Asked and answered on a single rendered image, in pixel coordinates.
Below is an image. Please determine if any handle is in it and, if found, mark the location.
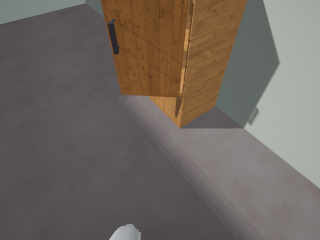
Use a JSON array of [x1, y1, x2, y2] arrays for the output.
[[107, 18, 120, 55]]

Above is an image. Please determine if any robot left thigh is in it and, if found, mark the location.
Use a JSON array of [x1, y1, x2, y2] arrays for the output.
[[109, 225, 141, 240]]

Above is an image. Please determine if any cupboard door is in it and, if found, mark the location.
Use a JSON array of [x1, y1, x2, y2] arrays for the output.
[[100, 0, 189, 98]]

